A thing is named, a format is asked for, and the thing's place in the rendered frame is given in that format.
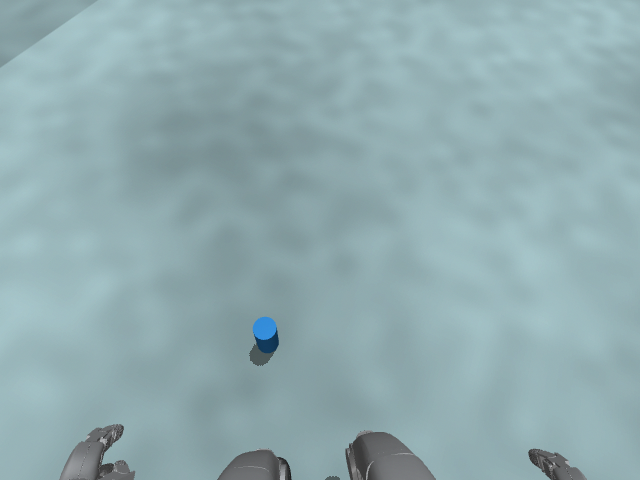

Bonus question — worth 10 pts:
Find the can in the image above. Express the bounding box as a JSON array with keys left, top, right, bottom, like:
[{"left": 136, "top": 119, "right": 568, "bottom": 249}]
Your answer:
[{"left": 253, "top": 317, "right": 279, "bottom": 353}]

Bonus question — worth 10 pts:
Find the right robot hand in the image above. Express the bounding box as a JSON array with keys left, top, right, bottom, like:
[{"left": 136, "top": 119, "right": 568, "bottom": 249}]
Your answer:
[{"left": 528, "top": 449, "right": 587, "bottom": 480}]

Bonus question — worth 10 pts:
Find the left robot hand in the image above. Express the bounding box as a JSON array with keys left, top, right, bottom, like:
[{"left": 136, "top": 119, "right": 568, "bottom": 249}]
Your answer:
[{"left": 59, "top": 424, "right": 135, "bottom": 480}]

